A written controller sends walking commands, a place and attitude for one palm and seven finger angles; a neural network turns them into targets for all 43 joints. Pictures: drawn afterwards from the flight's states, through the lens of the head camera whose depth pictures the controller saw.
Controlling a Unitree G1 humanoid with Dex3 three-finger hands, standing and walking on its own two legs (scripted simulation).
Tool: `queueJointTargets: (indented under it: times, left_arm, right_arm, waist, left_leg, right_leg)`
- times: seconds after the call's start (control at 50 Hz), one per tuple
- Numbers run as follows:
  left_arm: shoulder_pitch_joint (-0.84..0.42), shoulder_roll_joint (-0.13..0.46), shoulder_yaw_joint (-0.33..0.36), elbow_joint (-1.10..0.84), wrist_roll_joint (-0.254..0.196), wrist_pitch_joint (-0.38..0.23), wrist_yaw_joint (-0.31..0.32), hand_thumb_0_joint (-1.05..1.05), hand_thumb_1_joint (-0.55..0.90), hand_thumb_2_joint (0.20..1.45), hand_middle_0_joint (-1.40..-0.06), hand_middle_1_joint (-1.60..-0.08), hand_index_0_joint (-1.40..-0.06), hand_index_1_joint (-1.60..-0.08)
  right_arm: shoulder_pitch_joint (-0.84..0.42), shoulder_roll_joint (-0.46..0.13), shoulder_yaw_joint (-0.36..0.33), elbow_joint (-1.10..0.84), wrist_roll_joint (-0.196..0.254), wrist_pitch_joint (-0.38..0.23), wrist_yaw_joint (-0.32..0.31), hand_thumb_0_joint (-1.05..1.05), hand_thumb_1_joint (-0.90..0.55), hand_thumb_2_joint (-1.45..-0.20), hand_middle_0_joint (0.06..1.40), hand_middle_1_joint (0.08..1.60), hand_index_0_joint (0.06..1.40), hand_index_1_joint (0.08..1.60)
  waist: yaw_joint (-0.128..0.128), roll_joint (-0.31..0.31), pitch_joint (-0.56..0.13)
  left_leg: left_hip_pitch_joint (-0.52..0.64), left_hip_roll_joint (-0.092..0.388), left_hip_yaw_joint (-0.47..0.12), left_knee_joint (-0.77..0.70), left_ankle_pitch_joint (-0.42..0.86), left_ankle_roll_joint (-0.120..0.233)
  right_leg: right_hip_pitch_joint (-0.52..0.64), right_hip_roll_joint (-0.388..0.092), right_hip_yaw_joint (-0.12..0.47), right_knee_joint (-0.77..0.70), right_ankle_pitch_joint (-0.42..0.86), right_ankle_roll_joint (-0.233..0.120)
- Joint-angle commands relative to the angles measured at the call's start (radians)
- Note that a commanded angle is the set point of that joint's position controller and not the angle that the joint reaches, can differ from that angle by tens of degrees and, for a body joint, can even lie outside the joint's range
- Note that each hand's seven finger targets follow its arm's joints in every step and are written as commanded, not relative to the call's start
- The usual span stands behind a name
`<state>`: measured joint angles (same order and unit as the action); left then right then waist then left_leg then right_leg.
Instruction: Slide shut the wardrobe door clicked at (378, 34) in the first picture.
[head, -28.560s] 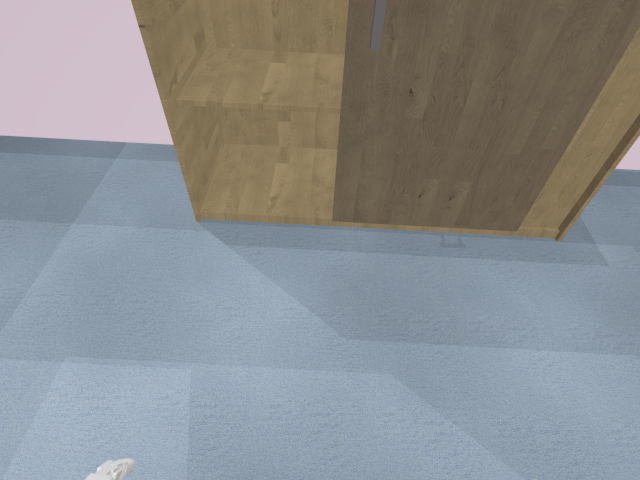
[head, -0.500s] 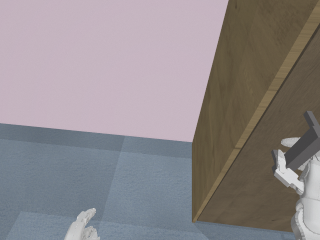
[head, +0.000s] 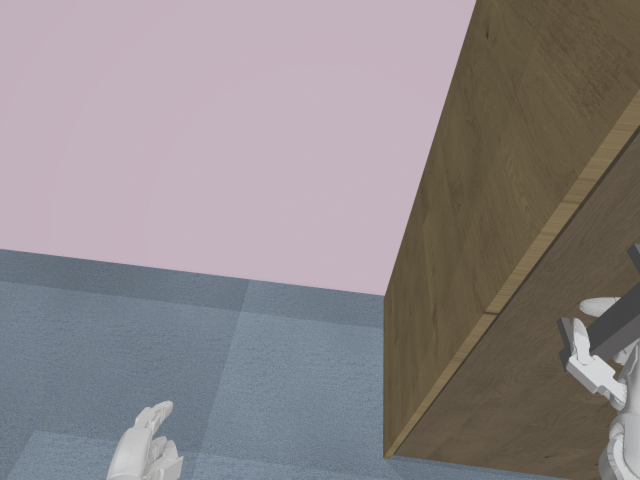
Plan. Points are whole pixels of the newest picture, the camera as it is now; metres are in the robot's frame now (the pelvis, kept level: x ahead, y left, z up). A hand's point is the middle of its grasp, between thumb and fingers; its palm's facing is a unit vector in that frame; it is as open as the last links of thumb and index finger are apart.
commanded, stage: stop walking and hold the door there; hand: right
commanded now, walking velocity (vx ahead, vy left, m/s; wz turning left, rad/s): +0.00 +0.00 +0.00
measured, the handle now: (605, 312) +0.29 -0.30 +0.11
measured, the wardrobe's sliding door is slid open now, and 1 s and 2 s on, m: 0.00 0.00 0.00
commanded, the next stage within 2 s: loosen the grip on the handle in 1.92 s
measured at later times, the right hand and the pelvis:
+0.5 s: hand (584, 358) +0.25 -0.28 +0.08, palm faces +0.35 +0.89 -0.29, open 5.8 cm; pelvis -0.02 -0.04 -0.01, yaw -2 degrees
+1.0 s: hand (582, 358) +0.25 -0.28 +0.08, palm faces +0.24 +0.96 -0.12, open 5.7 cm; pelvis -0.03 -0.10 +0.00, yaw -1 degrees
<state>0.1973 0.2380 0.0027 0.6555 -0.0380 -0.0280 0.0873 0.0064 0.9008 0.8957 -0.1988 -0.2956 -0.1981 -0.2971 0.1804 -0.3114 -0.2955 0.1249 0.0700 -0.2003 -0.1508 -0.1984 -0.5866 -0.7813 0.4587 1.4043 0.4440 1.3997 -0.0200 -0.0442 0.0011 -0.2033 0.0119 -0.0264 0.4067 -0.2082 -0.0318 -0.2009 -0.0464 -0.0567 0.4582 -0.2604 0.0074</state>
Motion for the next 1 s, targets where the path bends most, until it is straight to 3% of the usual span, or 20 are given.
queueJointTargets:
  times: [0.0,0.2,0.36,0.44,0.48,0.52,0.54,0.6,0.64,0.7,0.74,0.76,0.78,0.8,0.84,0.86,0.88,0.9,0.92,0.98]
  left_arm:
    - [-0.078,0.114,0.039,-0.133,-0.002,-0.045,0.012,0.0,0.9,0.9,-0.2,-0.3,-0.2,-0.3]
    - [-0.078,0.118,0.042,-0.122,-0.002,-0.043,0.015,0.0,0.9,0.9,-0.2,-0.3,-0.2,-0.3]
    - [-0.084,0.117,0.057,-0.135,0.006,-0.014,-0.004,0.0,0.9,0.9,-0.2,-0.3,-0.2,-0.3]
    - [-0.094,0.11,0.058,-0.142,0.006,0.003,-0.01,0.0,0.9,0.9,-0.2,-0.3,-0.2,-0.3]
    - [-0.096,0.115,0.061,-0.147,0.007,0.008,-0.014,0.0,0.9,0.9,-0.2,-0.3,-0.2,-0.3]
    - [-0.122,0.126,0.055,-0.176,-0.001,0.009,-0.018,0.0,0.9,0.9,-0.2,-0.3,-0.2,-0.3]
    - [-0.117,0.108,0.052,-0.185,0.002,0.001,-0.02,0.0,0.9,0.9,-0.2,-0.3,-0.2,-0.3]
    - [-0.098,0.103,0.054,-0.168,0.009,-0.024,-0.032,0.0,0.9,0.9,-0.2,-0.3,-0.2,-0.3]
    - [-0.11,0.109,0.052,-0.164,0.012,-0.035,-0.041,0.0,0.9,0.9,-0.2,-0.3,-0.2,-0.3]
    - [-0.092,0.09,0.031,-0.16,0.018,-0.038,-0.037,0.0,0.9,0.9,-0.2,-0.3,-0.2,-0.3]
    - [-0.087,0.078,0.026,-0.159,0.027,-0.032,-0.029,0.0,0.9,0.9,-0.2,-0.3,-0.2,-0.3]
    - [-0.089,0.081,0.017,-0.157,0.033,-0.033,-0.027,0.0,0.9,0.9,-0.2,-0.3,-0.2,-0.3]
    - [-0.063,0.101,0.034,-0.142,0.018,-0.033,-0.024,0.0,0.9,0.9,-0.2,-0.3,-0.2,-0.3]
    - [-0.081,0.091,0.022,-0.153,0.017,-0.03,-0.028,0.0,0.9,0.9,-0.2,-0.3,-0.2,-0.3]
    - [-0.081,0.085,0.008,-0.136,0.017,-0.029,-0.016,0.0,0.9,0.9,-0.2,-0.3,-0.2,-0.3]
    - [-0.07,0.103,0.019,-0.131,0.02,-0.027,-0.01,0.0,0.9,0.9,-0.2,-0.3,-0.2,-0.3]
    - [-0.079,0.104,0.021,-0.143,0.019,-0.026,-0.01,0.0,0.9,0.9,-0.2,-0.3,-0.2,-0.3]
    - [-0.083,0.085,0.007,-0.144,0.028,-0.03,-0.01,0.0,0.9,0.9,-0.2,-0.3,-0.2,-0.3]
    - [-0.101,0.079,-0.001,-0.15,0.036,-0.03,-0.009,0.0,0.9,0.9,-0.2,-0.3,-0.2,-0.3]
    - [-0.08,0.08,0.007,-0.134,0.04,-0.024,-0.012,0.0,0.9,0.9,-0.2,-0.3,-0.2,-0.3]
  right_arm:
    - [-0.127,-0.21,-0.072,-0.049,-0.027,0.003,-0.009,0.0,-0.9,-0.9,0.45,1.4,0.45,1.4]
    - [-0.139,-0.222,-0.084,-0.012,-0.029,-0.009,-0.006,0.0,-0.9,-0.9,0.45,1.4,0.45,1.4]
    - [-0.192,-0.227,-0.06,-0.023,-0.044,-0.035,0.002,0.0,-0.9,-0.9,0.45,1.4,0.45,1.4]
    - [-0.248,-0.217,-0.047,-0.057,-0.044,-0.049,0.014,0.0,-0.9,-0.9,0.45,1.4,0.45,1.4]
    - [-0.278,-0.176,-0.003,-0.112,-0.047,-0.066,0.024,0.0,-0.9,-0.9,0.45,1.4,0.45,1.4]
    - [-0.276,-0.145,0.024,-0.189,-0.045,-0.081,0.031,0.0,-0.9,-0.9,0.45,1.4,0.45,1.4]
    - [-0.261,-0.16,0.009,-0.221,-0.047,-0.088,0.027,0.0,-0.9,-0.9,0.45,1.4,0.45,1.4]
    - [-0.243,-0.08,0.083,-0.233,-0.032,-0.069,0.031,0.0,-0.9,-0.9,0.45,1.4,0.45,1.4]
    - [-0.262,-0.075,0.094,-0.244,-0.028,-0.057,0.03,0.0,-0.9,-0.9,0.45,1.4,0.45,1.4]
    - [-0.287,-0.066,0.12,-0.261,-0.033,-0.047,0.034,0.0,-0.9,-0.9,0.45,1.4,0.45,1.4]
    - [-0.279,-0.1,0.098,-0.252,-0.037,-0.036,0.03,0.0,-0.9,-0.9,0.45,1.4,0.45,1.4]
    - [-0.306,-0.101,0.102,-0.262,-0.032,-0.034,0.028,0.0,-0.9,-0.9,0.45,1.4,0.45,1.4]
    - [-0.314,-0.12,0.065,-0.215,-0.026,-0.031,0.02,0.0,-0.9,-0.9,0.45,1.4,0.45,1.4]
    - [-0.351,-0.008,0.181,-0.249,-0.026,-0.028,0.032,0.0,-0.9,-0.9,0.45,1.4,0.45,1.4]
    - [-0.35,-0.025,0.17,-0.264,-0.03,-0.022,0.029,0.0,-0.9,-0.9,0.45,1.4,0.45,1.4]
    - [-0.329,-0.034,0.164,-0.277,-0.033,-0.025,0.029,0.0,-0.9,-0.9,0.45,1.4,0.45,1.4]
    - [-0.309,-0.022,0.18,-0.298,-0.034,-0.027,0.03,0.0,-0.9,-0.9,0.45,1.4,0.45,1.4]
    - [-0.309,0.008,0.23,-0.329,-0.031,-0.031,0.032,0.0,-0.9,-0.9,0.45,1.4,0.45,1.4]
    - [-0.291,-0.002,0.233,-0.352,-0.032,-0.035,0.029,0.0,-0.9,-0.9,0.45,1.4,0.45,1.4]
    - [-0.232,-0.02,0.202,-0.346,-0.039,-0.029,0.021,0.0,-0.9,-0.9,0.45,1.4,0.45,1.4]
  waist:
    - [0.03,0.083,-0.074]
    - [0.026,0.081,-0.064]
    - [0.026,0.231,-0.058]
    - [0.033,0.236,-0.06]
    - [0.045,0.091,-0.049]
    - [0.028,-0.226,-0.061]
    - [0.021,-0.242,-0.072]
    - [0.013,-0.073,-0.078]
    - [0.005,-0.038,-0.09]
    - [0.013,0.03,-0.108]
    - [0.031,0.204,-0.115]
    - [0.036,0.216,-0.082]
    - [0.031,0.305,-0.073]
    - [0.032,0.322,-0.076]
    - [0.053,0.196,-0.114]
    - [0.053,0.043,-0.136]
    - [0.045,-0.102,-0.143]
    - [0.059,-0.157,-0.129]
    - [0.048,-0.139,-0.115]
    - [0.029,0.057,-0.129]
  left_leg:
    - [-0.01,0.046,-0.057,-0.087,0.113,0.035]
    - [-0.021,0.055,-0.063,-0.1,0.076,0.034]
    - [-0.021,0.264,-0.184,-0.096,0.129,0.102]
    - [-0.095,0.269,-0.139,-0.037,0.041,0.085]
    - [-0.173,0.184,-0.06,0.067,-0.068,0.049]
    - [-0.165,0.045,0.093,0.358,-0.183,-0.001]
    - [-0.16,0.037,0.084,0.518,-0.268,0.001]
    - [-0.165,0.067,0.101,0.49,-0.281,0.006]
    - [-0.086,0.067,0.144,0.347,-0.25,0.002]
    - [0.048,0.066,0.12,0.032,-0.1,0.032]
    - [0.101,0.241,-0.18,-0.082,-0.148,0.138]
    - [0.068,0.32,-0.276,-0.124,-0.184,0.186]
    - [0.038,0.331,-0.276,-0.122,-0.147,0.205]
    - [0.02,0.308,-0.197,-0.083,-0.104,0.2]
    - [-0.049,0.192,-0.039,0.03,-0.073,0.117]
    - [-0.108,0.088,0.042,0.141,-0.083,0.066]
    - [-0.2,0.013,0.07,0.248,-0.156,0.031]
    - [-0.277,-0.008,0.028,0.394,-0.299,0.033]
    - [-0.305,0.016,-0.022,0.457,-0.302,0.042]
    - [-0.271,0.03,-0.043,0.445,-0.193,0.032]
  right_leg:
    - [0.029,-0.039,0.033,-0.061,0.06,-0.023]
    - [0.023,-0.033,0.029,-0.059,0.038,-0.027]
    - [-0.071,0.005,0.043,0.117,-0.022,-0.015]
    - [-0.008,-0.006,0.045,0.046,0.004,-0.023]
    - [0.03,-0.037,0.096,-0.037,-0.001,-0.047]
    - [-0.041,-0.157,0.264,-0.181,-0.051,-0.114]
    - [-0.074,-0.202,0.322,-0.226,-0.049,-0.165]
    - [-0.025,-0.166,0.216,-0.129,0.136,-0.199]
    - [-0.035,-0.122,0.141,-0.084,0.162,-0.171]
    - [-0.055,-0.099,0.174,-0.057,0.034,-0.1]
    - [-0.168,-0.011,0.104,0.098,-0.088,-0.041]
    - [-0.193,0.024,0.098,0.159,-0.1,-0.021]
    - [-0.166,0.024,0.1,0.218,-0.085,-0.015]
    - [-0.128,0.009,0.108,0.188,-0.084,-0.015]
    - [0.03,-0.011,0.103,-0.01,0.046,-0.031]
    - [0.113,-0.072,0.194,-0.07,0.13,-0.05]
    - [0.189,-0.188,0.368,-0.166,0.091,-0.082]
    - [0.23,-0.248,0.522,-0.279,0.074,-0.064]
    - [0.25,-0.279,0.551,-0.288,0.141,-0.048]
    - [0.284,-0.253,0.339,-0.21,0.378,-0.043]
